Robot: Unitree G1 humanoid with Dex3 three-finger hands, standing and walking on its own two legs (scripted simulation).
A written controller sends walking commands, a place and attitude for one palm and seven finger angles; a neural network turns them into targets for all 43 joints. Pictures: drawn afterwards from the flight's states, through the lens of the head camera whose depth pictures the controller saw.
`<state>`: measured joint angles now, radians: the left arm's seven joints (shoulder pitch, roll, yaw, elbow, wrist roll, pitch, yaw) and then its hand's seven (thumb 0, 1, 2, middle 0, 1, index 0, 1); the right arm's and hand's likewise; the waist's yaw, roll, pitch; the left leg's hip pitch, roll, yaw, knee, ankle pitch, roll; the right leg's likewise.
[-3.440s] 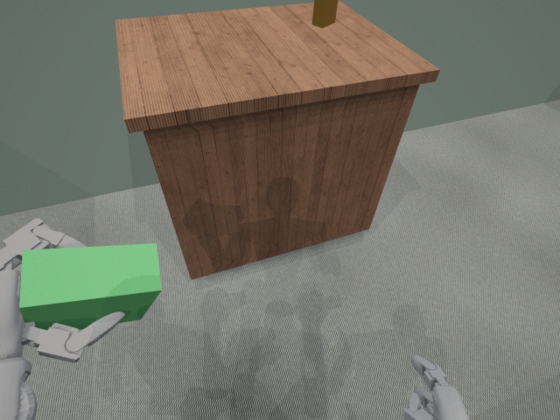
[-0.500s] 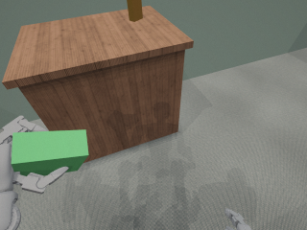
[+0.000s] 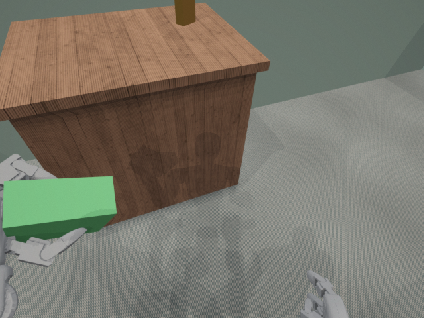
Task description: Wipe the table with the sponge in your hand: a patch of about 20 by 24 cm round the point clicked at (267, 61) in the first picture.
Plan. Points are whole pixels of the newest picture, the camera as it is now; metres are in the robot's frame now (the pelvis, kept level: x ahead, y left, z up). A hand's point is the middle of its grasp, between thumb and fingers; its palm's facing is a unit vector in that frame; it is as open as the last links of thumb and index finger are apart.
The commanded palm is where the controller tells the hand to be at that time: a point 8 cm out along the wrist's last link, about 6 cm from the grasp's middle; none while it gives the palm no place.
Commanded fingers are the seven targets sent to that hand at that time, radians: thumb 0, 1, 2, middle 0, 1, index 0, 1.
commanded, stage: take the last steps up to it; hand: left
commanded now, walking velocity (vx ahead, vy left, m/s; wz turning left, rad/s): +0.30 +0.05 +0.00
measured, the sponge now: (75, 209) +0.23 +0.21 +0.16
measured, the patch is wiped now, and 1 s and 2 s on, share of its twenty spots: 0.00 0.00 0.00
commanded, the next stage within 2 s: none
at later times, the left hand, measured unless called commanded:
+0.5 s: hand (68, 156) +0.32 +0.25 +0.17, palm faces +0.41 -0.81 -0.41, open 9.7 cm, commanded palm +0.26 +0.29 +0.18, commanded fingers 0.00 0.10 1.30 -1.20 -1.60 -1.20 -1.60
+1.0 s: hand (118, 120) +0.42 +0.21 +0.16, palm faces +0.38 -0.80 -0.46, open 9.7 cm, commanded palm +0.35 +0.25 +0.18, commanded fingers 0.00 0.10 1.30 -1.20 -1.60 -1.20 -1.60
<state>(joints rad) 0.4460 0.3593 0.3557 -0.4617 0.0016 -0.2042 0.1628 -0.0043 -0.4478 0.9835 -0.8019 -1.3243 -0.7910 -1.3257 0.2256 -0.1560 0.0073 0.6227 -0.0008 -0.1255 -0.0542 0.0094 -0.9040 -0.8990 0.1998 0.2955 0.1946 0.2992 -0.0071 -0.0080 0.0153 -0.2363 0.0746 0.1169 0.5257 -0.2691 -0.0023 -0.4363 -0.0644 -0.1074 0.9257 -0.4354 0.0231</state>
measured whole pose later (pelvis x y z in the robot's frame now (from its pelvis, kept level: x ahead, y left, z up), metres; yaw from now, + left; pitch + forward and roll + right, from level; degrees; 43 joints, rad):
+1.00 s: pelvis +0.20 -0.03 +0.00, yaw +1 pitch +0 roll +1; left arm 0.46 0.33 0.34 -0.48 0.00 -0.21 0.14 0.00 -0.45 0.99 -0.80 -1.32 -0.79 -1.33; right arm 0.17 -0.22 -0.01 0.67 0.00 -0.06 -0.05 0.01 -0.90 -0.90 0.20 0.30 0.20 0.30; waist -0.01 0.02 0.08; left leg -0.51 0.07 0.06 1.12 -0.39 -0.03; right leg -0.27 -0.06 -0.19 0.55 -0.28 -0.05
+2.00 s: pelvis +0.39 -0.02 +0.00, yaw +1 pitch +0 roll -1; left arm 0.45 0.39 0.38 -0.53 -0.01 -0.21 0.16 0.00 -0.45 0.99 -0.80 -1.32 -0.79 -1.33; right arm 0.19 -0.16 0.00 0.59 0.00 -0.10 -0.04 0.01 -0.90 -0.90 0.20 0.30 0.19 0.30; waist -0.01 -0.01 0.05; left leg -0.26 0.07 0.15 0.51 -0.24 0.03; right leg -0.44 -0.06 -0.10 0.98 -0.44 0.02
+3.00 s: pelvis +0.37 -0.04 +0.00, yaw -1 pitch -3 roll -1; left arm 0.47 0.35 0.31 -0.44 -0.03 -0.20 0.09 0.00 -0.45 0.99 -0.80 -1.32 -0.79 -1.33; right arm 0.22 -0.23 0.01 0.58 -0.01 -0.12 -0.04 0.01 -0.90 -0.90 0.20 0.30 0.20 0.30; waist 0.01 0.00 0.06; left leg -0.29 0.02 0.03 0.51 -0.20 0.01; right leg -0.23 0.01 -0.05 0.49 -0.22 -0.03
